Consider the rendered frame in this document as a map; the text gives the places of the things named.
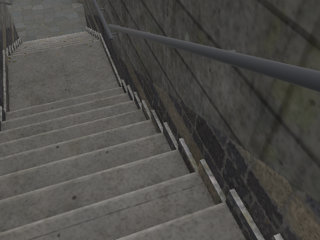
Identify stairs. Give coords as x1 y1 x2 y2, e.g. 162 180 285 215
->
0 87 246 240
10 31 98 56

